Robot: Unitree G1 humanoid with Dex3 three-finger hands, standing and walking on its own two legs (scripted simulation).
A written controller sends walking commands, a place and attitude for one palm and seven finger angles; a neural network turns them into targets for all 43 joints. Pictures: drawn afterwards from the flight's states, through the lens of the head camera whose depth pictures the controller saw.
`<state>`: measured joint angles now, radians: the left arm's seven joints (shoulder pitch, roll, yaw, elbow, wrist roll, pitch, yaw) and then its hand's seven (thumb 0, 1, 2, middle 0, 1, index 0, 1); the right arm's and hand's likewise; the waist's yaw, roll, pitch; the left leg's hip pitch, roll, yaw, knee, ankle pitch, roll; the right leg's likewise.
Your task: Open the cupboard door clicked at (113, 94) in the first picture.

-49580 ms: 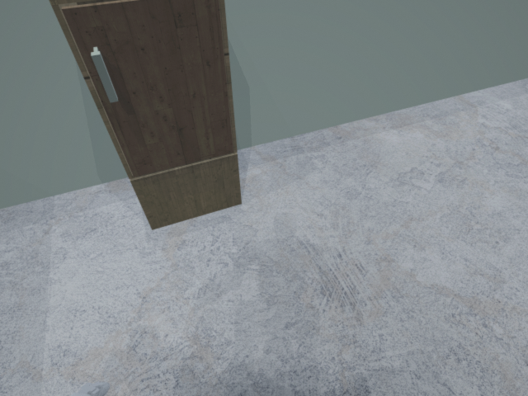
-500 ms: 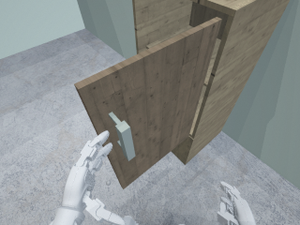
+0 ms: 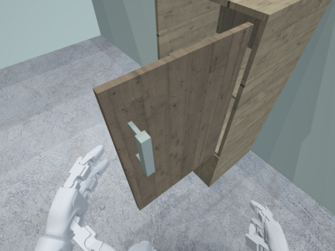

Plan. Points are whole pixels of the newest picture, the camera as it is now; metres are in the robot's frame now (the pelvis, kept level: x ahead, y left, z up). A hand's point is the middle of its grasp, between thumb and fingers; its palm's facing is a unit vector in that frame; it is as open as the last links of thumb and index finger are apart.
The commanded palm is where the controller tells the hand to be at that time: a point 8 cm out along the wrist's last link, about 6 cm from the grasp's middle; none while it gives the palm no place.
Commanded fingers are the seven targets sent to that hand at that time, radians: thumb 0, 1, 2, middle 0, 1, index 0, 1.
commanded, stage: draw the hand back to the body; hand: left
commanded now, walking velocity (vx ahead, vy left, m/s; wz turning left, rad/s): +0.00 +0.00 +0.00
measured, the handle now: (140, 149) +0.32 +0.09 +0.09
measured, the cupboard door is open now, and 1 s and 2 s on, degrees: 88 88 88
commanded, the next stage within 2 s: step back with the hand held close in 1.42 s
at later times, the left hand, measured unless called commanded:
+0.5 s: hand (52, 192) +0.20 +0.21 +0.14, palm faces +0.17 -0.95 -0.27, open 15.3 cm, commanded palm +0.16 +0.26 +0.17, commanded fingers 0.00 -0.01 0.51 -0.17 -0.30 -0.17 -0.30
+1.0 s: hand (2, 154) +0.23 +0.27 +0.21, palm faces +0.40 -0.82 -0.40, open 9.6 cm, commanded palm +0.18 +0.32 +0.24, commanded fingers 0.00 0.87 0.88 -0.20 -0.30 -0.20 -0.30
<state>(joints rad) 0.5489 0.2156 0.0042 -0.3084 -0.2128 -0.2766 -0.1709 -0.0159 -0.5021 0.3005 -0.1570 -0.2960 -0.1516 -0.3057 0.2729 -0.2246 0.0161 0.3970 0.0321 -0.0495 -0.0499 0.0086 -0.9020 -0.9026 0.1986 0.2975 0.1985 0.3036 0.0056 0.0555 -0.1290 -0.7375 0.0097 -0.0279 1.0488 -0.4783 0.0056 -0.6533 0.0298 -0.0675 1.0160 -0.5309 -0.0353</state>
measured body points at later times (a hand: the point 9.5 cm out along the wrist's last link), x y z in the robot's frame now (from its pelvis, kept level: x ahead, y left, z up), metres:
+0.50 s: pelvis +0.01 +0.02 +0.04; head +0.00 +0.01 +0.49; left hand +0.18 +0.26 +0.16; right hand +0.19 -0.20 -0.02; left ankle +0.03 +0.11 -0.67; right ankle -0.01 -0.10 -0.67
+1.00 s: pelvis +0.03 +0.02 +0.07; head +0.02 +0.01 +0.52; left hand +0.20 +0.31 +0.23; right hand +0.22 -0.20 -0.01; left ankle +0.03 +0.11 -0.67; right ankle -0.01 -0.10 -0.67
